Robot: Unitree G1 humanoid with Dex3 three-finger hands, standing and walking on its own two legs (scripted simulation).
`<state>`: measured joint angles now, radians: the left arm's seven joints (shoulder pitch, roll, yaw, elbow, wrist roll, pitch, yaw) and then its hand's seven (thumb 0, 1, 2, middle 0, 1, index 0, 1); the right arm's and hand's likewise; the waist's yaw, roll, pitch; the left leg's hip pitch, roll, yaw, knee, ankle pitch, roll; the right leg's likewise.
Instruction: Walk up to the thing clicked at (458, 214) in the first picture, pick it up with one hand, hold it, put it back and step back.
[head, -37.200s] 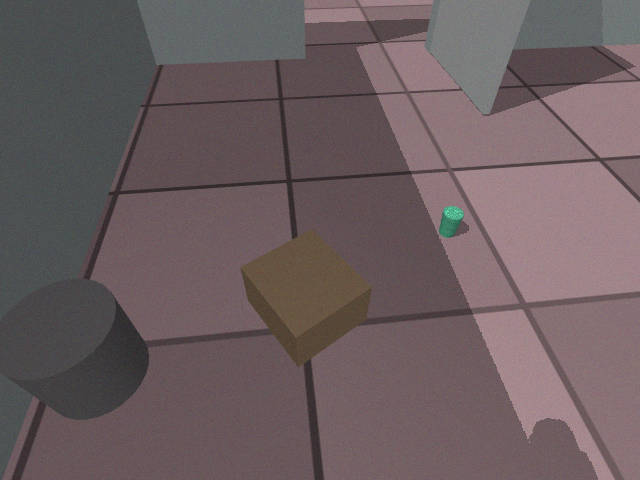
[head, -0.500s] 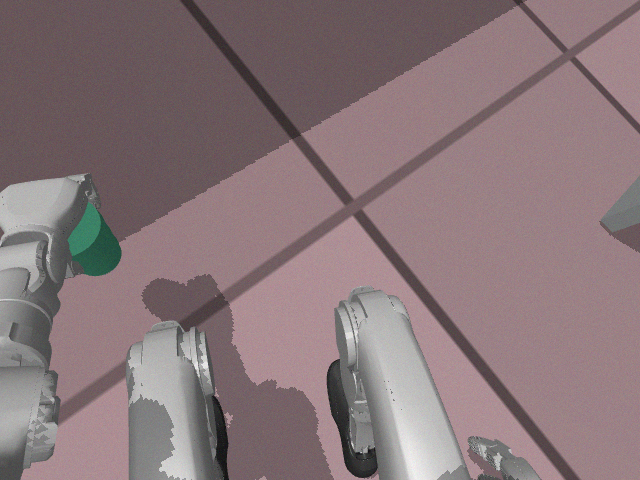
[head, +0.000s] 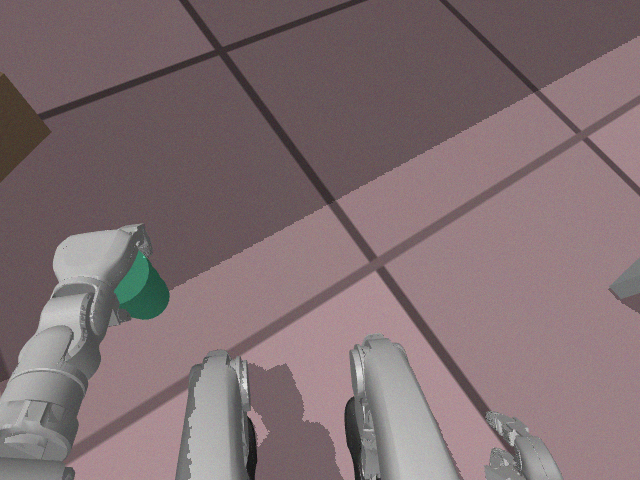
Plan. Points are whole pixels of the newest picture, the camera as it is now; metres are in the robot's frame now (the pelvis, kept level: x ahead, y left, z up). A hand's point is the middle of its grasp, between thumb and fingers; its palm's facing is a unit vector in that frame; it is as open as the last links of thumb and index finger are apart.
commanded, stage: lift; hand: left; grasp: from above
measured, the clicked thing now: (133, 288) +0.41 +0.24 -0.16
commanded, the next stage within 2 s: hold in 0.86 s
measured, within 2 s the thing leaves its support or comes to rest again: neither
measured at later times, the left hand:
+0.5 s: hand (61, 267) +0.36 +0.23 +0.07, palm faces -0.48 -0.09 -0.87, open 10.8 cm
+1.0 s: hand (16, 223) +0.36 +0.22 +0.14, palm faces -0.48 -0.10 -0.87, open 10.9 cm
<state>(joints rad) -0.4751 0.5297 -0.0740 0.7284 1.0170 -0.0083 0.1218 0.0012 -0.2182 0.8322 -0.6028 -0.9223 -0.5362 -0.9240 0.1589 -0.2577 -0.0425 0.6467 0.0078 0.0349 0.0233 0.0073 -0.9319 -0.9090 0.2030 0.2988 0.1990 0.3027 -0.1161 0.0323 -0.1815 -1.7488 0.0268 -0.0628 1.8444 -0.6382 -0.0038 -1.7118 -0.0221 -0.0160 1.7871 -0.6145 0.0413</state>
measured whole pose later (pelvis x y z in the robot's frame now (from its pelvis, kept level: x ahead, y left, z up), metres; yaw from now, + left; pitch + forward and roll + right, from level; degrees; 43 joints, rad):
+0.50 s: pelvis +0.04 +0.00 +0.17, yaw +1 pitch +17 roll -2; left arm -0.30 0.41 -0.17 0.76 1.00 0.03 0.13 0.00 -0.22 0.85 -0.60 -0.93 -0.53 -0.93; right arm 0.24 -0.24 -0.03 0.72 0.04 0.00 -0.06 0.01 -0.92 -0.91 0.20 0.30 0.20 0.30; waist -0.08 0.03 -0.13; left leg -1.01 0.05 -0.01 1.21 -0.50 -0.01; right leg -0.99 -0.01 0.00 1.16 -0.47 0.03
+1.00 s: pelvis +0.07 +0.00 +0.23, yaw +1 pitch +9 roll -1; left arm -0.27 0.37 -0.18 0.79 1.00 0.03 0.12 0.00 -0.25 0.94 -0.57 -0.97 -0.50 -0.96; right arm 0.25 -0.24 -0.05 0.73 0.04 0.00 -0.04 0.01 -0.91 -0.90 0.20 0.30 0.20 0.30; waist -0.06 0.02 -0.07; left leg -0.60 0.04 0.02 0.81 -0.38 -0.01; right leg -0.60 -0.02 0.01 0.78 -0.35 0.03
